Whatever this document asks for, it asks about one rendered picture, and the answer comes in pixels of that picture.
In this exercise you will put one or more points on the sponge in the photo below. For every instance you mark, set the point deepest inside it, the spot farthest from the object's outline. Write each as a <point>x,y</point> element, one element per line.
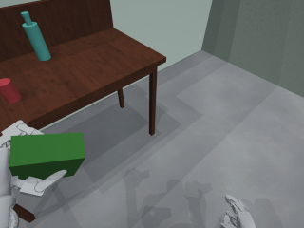
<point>42,155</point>

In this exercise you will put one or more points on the robot left forearm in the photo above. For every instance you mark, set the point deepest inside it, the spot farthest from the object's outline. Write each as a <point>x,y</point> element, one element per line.
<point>8,217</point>

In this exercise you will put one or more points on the robot right hand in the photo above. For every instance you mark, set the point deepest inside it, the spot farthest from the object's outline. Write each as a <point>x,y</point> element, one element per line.
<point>243,219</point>

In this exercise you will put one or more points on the table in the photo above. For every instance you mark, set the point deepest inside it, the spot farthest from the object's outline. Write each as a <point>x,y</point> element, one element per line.
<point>90,59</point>

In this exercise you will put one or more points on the robot left hand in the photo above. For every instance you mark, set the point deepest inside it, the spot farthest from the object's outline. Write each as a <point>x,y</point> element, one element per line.
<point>31,186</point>

